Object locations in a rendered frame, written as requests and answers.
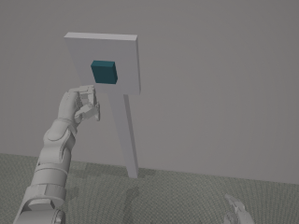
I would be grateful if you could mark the button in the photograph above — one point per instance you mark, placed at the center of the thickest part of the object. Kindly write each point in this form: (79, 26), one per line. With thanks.
(104, 72)

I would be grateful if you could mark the robot left upper arm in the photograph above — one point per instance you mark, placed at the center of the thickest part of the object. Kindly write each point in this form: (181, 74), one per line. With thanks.
(47, 216)

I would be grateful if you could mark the right robot hand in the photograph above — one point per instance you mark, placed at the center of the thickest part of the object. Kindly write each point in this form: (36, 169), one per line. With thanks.
(241, 217)

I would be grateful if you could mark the panel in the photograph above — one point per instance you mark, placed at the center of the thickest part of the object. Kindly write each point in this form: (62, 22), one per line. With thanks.
(84, 48)

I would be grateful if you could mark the left robot hand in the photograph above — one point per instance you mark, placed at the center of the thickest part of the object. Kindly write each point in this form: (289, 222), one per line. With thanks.
(73, 109)

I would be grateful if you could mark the left robot forearm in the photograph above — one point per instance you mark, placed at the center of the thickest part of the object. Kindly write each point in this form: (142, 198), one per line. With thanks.
(47, 190)

